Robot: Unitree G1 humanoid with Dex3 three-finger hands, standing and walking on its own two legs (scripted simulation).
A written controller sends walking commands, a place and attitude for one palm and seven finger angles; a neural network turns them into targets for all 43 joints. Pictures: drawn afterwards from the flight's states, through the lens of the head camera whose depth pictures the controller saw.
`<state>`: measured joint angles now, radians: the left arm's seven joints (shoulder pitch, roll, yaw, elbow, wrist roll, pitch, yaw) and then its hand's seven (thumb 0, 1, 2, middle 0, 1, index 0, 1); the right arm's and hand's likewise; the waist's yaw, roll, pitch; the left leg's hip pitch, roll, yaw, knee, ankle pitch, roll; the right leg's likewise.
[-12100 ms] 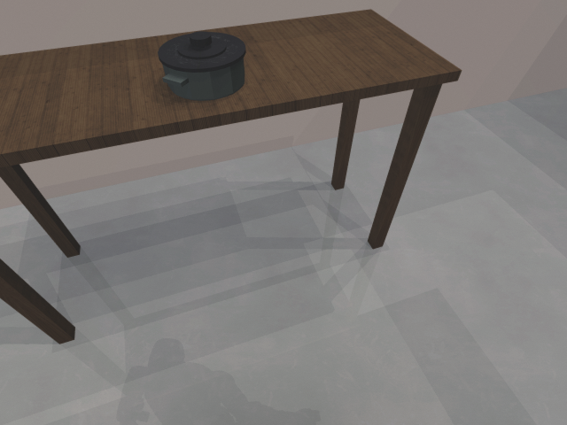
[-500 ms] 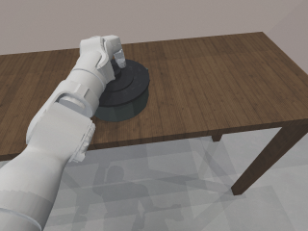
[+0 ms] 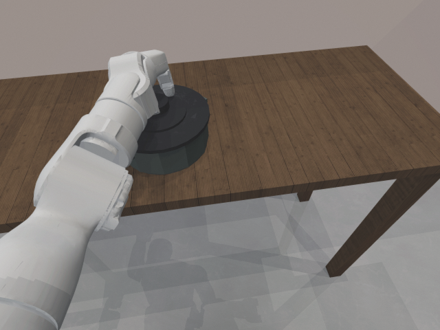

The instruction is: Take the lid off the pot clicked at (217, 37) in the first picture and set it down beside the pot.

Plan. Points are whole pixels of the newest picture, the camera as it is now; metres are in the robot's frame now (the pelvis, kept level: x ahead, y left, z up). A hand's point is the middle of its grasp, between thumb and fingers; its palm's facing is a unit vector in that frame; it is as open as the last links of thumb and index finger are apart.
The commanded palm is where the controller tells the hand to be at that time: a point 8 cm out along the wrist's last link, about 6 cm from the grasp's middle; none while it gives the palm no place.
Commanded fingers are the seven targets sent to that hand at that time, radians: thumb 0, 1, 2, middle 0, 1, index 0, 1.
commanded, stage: lower the open fingers around the knob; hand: left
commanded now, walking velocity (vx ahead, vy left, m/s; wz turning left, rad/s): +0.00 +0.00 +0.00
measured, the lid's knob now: (156, 104) +0.50 +0.10 +0.16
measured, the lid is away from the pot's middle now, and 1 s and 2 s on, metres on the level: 0.00 0.00 0.00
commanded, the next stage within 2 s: close the fingers and squeeze the knob in 0.18 s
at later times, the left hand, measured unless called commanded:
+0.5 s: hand (152, 103) +0.47 +0.10 +0.18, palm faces -0.39 -0.11 -0.91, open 10.1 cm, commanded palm +0.48 +0.10 +0.23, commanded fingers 0.00 0.01 0.94 -0.49 -0.92 -0.49 -0.92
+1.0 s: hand (154, 105) +0.47 +0.09 +0.18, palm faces -0.38 -0.11 -0.92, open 7.9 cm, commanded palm +0.47 +0.10 +0.23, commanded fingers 0.00 0.29 0.82 -0.65 -1.07 -0.65 -1.07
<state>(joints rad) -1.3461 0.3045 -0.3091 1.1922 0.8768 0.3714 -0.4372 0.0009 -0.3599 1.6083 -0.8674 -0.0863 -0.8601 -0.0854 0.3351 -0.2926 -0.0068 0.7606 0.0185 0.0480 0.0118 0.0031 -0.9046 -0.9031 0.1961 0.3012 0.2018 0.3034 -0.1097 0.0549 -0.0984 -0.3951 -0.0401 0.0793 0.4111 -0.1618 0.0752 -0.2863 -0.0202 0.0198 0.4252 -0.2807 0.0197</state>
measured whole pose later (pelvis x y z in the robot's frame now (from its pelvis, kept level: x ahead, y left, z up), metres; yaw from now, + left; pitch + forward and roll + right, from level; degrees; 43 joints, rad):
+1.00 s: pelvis +0.00 -0.01 +0.00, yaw +0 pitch +7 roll +0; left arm -1.27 0.30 -0.33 1.11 0.85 0.36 -0.43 0.00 0.18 0.89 -0.51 -1.00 -0.59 -1.04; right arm 0.30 -0.29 0.00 0.75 0.02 0.05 0.01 0.00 -0.90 -0.90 0.20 0.30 0.20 0.30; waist -0.09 0.06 -0.09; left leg -0.36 -0.04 0.07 0.40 -0.16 0.06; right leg -0.25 -0.01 0.01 0.42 -0.29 0.01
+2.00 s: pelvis +0.00 -0.01 +0.00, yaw +0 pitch +7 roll +0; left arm -1.30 0.30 -0.33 1.15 0.86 0.35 -0.43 0.01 0.23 0.78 -0.54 -1.02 -0.63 -1.05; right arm 0.31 -0.28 -0.01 0.77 0.02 0.03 0.00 0.00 -0.90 -0.90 0.20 0.30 0.20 0.30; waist -0.10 0.06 -0.09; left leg -0.37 -0.04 0.07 0.40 -0.16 0.07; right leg -0.26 -0.02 0.02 0.42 -0.29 0.01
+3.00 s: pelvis +0.00 -0.01 +0.00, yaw +0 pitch +7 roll +0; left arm -1.50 0.35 -0.28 1.22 0.91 0.40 -0.51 0.03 0.22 0.78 -0.55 -1.00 -0.65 -1.05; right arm 0.33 -0.29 -0.01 0.78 0.02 -0.01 0.00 0.00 -0.90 -0.90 0.20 0.30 0.20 0.30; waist -0.11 0.06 -0.10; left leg -0.37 -0.04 0.07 0.39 -0.15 0.07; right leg -0.26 -0.02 0.02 0.41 -0.28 0.01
